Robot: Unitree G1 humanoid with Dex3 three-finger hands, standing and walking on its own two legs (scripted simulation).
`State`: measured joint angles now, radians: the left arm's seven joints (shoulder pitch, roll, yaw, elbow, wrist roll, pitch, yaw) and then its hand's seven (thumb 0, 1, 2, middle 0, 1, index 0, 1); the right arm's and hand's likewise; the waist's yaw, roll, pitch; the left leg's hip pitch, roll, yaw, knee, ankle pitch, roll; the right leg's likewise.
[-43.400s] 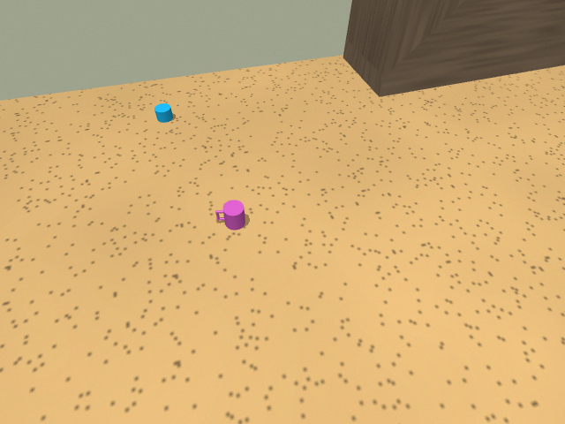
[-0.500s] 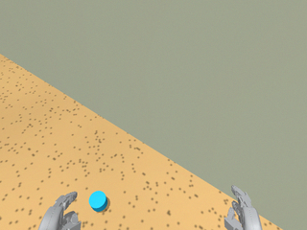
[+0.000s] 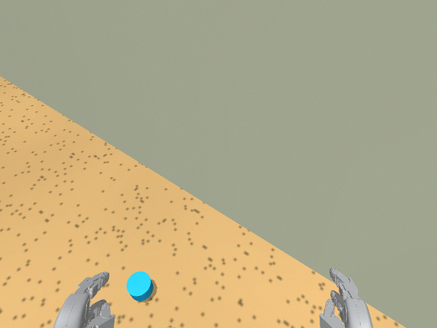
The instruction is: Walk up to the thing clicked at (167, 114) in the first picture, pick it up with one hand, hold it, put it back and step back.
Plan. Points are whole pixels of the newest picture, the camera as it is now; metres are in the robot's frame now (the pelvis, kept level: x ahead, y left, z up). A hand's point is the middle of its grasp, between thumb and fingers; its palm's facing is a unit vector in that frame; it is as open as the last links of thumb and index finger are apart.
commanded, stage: home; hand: left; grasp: from above
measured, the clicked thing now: (140, 286) +0.40 +0.29 -0.68
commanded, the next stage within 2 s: stand in 0.30 s
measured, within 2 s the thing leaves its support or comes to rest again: neither
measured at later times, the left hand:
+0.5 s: hand (105, 327) +0.16 +0.20 -0.08, palm faces +0.01 -0.95 -0.31, open 7.4 cm
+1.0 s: hand out of the picture +0.03 +0.23 -0.11, palm faces +0.02 -0.94 -0.33, open 7.4 cm
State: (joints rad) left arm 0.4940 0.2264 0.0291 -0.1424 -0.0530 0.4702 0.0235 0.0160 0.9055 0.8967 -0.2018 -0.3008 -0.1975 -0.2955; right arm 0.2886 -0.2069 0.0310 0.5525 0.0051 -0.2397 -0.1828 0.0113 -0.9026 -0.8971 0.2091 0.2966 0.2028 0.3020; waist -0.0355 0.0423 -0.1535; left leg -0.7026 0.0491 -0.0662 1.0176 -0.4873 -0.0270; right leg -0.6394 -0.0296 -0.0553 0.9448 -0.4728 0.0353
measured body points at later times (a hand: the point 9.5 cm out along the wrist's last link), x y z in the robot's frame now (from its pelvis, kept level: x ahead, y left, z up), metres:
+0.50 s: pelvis -0.01 +0.00 +0.01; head +0.01 +0.01 +0.46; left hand +0.16 +0.25 -0.05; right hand +0.15 -0.25 -0.08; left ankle +0.01 +0.13 -0.68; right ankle +0.00 -0.14 -0.68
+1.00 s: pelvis +0.00 +0.00 +0.06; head +0.00 +0.00 +0.51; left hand +0.03 +0.28 -0.08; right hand +0.05 -0.28 -0.09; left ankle +0.01 +0.13 -0.68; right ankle +0.00 -0.15 -0.68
